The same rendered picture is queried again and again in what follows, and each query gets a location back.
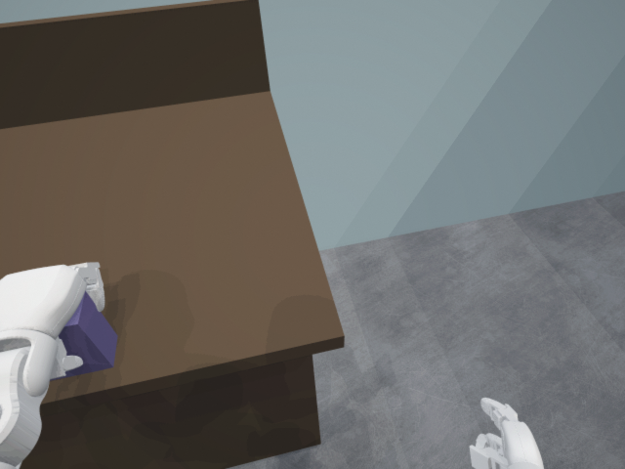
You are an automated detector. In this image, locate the robot left forearm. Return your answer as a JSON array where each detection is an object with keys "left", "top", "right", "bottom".
[{"left": 0, "top": 329, "right": 59, "bottom": 469}]

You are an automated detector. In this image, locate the left robot hand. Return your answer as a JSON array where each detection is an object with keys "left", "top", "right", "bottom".
[{"left": 0, "top": 262, "right": 104, "bottom": 379}]

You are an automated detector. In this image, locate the right robot hand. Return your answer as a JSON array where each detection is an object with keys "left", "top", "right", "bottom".
[{"left": 470, "top": 398, "right": 544, "bottom": 469}]

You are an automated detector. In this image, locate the sponge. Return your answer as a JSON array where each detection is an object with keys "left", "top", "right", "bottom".
[{"left": 50, "top": 291, "right": 118, "bottom": 381}]

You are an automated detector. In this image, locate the table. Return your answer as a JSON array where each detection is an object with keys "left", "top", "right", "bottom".
[{"left": 0, "top": 0, "right": 345, "bottom": 469}]

